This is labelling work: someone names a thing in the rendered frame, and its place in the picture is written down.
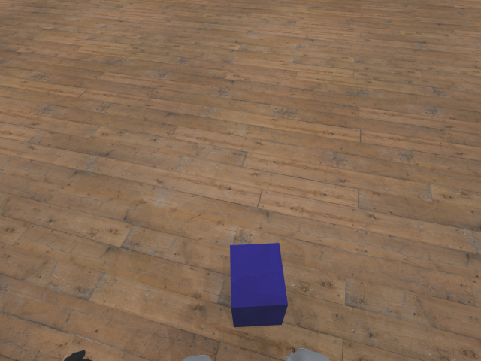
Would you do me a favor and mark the carton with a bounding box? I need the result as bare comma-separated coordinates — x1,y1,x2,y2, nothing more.
230,243,288,327

